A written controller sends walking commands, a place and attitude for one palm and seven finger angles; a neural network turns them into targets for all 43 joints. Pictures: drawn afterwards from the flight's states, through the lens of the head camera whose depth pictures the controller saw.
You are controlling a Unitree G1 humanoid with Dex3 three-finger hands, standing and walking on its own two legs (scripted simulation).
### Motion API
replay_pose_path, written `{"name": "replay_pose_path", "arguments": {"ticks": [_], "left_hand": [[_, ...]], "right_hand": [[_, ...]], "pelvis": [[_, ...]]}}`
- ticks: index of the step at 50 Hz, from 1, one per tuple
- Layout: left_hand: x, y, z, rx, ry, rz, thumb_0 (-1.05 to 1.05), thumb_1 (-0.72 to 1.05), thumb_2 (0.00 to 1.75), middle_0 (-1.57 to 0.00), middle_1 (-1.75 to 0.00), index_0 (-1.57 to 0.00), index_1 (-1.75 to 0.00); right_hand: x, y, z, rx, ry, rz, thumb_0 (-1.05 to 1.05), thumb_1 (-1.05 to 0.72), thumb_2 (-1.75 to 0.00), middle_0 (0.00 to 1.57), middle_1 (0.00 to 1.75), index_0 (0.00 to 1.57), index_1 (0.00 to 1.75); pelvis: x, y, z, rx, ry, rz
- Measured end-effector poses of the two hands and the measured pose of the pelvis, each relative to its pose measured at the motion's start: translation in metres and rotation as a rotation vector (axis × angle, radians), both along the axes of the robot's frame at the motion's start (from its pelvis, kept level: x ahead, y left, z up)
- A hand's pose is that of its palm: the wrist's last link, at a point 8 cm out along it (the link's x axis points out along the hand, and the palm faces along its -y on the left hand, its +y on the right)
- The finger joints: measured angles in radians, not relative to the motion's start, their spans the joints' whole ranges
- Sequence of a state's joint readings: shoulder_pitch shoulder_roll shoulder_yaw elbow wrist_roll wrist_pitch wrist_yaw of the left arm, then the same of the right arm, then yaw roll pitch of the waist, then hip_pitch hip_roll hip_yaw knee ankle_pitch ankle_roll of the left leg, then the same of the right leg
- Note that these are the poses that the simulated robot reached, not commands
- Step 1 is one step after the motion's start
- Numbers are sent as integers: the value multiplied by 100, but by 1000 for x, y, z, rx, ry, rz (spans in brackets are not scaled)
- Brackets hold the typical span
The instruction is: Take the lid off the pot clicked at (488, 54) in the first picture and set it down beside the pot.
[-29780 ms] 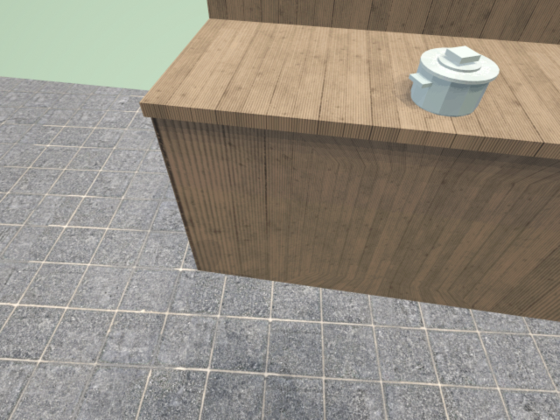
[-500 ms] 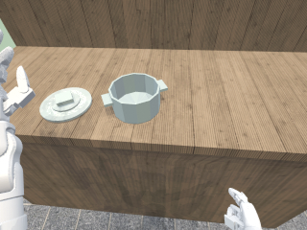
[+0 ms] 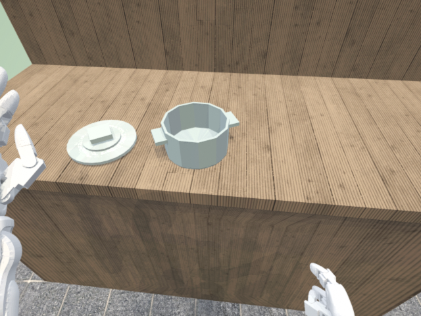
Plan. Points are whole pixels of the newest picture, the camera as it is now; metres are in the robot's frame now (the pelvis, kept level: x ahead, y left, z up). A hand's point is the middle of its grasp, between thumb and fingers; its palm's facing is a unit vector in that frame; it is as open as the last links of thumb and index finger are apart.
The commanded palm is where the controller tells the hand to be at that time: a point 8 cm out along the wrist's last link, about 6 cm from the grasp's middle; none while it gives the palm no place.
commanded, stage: draw the hand back to the body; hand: left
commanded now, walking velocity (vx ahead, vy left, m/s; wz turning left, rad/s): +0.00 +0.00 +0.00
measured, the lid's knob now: (100, 133) +0.50 +0.36 +0.07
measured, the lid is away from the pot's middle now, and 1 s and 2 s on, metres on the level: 0.25 0.25 0.25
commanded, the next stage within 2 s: step back with the hand held close in 0.32 s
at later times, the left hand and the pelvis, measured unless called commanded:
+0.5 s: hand (21, 186) +0.18 +0.25 +0.25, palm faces +0.52 -0.78 -0.35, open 7.4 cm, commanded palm +0.12 +0.28 +0.24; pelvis +0.00 +0.00 +0.00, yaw +1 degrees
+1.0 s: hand out of the picture +0.12 +0.26 +0.24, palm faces +0.45 -0.76 -0.46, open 7.4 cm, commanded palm +0.05 +0.31 +0.24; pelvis -0.07 +0.03 -0.01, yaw +1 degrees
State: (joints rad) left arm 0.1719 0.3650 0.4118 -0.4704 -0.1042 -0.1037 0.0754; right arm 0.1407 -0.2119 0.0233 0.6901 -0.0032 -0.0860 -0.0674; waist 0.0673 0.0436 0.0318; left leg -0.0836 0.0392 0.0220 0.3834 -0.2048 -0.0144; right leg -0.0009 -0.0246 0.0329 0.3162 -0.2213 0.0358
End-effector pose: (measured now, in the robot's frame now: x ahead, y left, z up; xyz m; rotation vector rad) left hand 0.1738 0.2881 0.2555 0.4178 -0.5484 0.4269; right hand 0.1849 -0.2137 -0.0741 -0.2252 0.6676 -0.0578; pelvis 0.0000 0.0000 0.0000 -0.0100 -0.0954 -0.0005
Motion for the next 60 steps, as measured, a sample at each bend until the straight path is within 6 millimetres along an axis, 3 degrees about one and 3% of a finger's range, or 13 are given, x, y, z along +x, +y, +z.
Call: {"name": "replay_pose_path", "arguments": {"ticks": [13,23,29,37,52,60], "left_hand": [[-38,-5,-3,53,32,19,2,89,90,-21,-30,-21,-31],[-41,-6,-2,61,25,35,2,89,90,-21,-30,-21,-30],[-34,-3,3,152,22,7,2,89,90,-21,-30,-20,-30],[-34,-2,-18,204,152,-108,2,89,90,-22,-30,-21,-31],[-107,13,-6,242,-32,-30,2,89,90,-22,-30,-21,-31],[-131,15,-10,198,-89,-47,1,89,90,-22,-30,-21,-31]], "right_hand": [[8,12,7,3,-45,36,1,-90,-90,20,30,21,30],[10,18,7,10,-51,57,1,-90,-90,20,30,21,30],[5,7,8,-3,-9,10,1,-90,-90,20,30,21,30],[-27,-9,12,-50,41,-106,1,-90,-90,20,30,21,30],[-104,9,-7,-27,47,-98,1,-90,-90,20,30,21,30],[-136,10,-12,-50,48,-111,1,-90,-90,20,30,21,30]], "pelvis": [[-3,2,0,-5,-10,12],[-4,0,-1,-8,-7,16],[-7,6,-2,-20,54,19],[-23,21,-5,-12,88,-1],[-78,26,-16,-39,75,22],[-103,33,-20,-55,66,18]]}}
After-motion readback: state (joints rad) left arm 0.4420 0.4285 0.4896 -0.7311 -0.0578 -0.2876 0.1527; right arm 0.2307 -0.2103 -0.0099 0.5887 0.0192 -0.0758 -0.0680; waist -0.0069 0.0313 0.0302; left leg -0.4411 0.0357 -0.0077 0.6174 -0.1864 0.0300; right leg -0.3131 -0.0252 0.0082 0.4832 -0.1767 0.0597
